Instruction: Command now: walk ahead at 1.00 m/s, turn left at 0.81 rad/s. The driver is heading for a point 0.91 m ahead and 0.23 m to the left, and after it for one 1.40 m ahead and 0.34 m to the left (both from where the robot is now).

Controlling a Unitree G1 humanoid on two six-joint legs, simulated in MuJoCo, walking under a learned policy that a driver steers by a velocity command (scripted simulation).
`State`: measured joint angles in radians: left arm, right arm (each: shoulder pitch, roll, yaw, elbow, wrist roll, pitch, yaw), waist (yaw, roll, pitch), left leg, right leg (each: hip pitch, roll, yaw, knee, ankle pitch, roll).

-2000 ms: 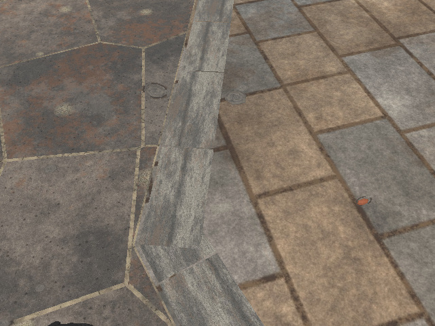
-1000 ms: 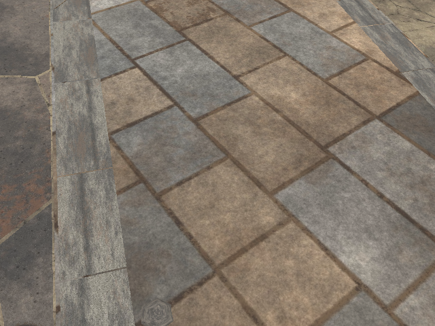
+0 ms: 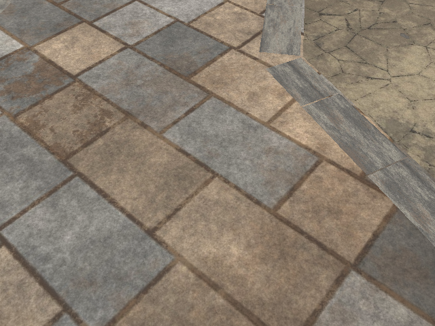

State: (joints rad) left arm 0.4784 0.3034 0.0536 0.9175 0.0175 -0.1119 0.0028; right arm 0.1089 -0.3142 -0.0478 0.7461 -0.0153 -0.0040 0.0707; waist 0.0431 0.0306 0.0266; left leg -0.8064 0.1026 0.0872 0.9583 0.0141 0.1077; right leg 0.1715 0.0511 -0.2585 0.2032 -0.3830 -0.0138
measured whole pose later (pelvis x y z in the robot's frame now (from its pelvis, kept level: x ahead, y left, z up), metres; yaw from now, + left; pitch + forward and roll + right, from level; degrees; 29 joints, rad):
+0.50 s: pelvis +0.47 +0.06 +0.00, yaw +28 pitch +3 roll -1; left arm -0.06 0.26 -0.04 0.56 0.03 -0.06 -0.01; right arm 0.46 -0.33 -0.09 0.83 0.00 -0.06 0.01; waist -0.14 0.00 0.04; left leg 0.10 -0.17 -0.28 0.31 -0.40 0.17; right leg -0.66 -0.07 0.07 0.56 0.03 0.03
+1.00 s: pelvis +0.87 +0.27 -0.01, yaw +31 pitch +3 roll -1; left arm 0.59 0.26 0.03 0.94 0.00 -0.08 -0.02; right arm -0.08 -0.26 0.03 0.60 -0.07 -0.09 0.03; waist 0.13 0.02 0.01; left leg -0.54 0.01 0.01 0.61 -0.12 0.05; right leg 0.02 0.00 0.06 0.65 -0.48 -0.05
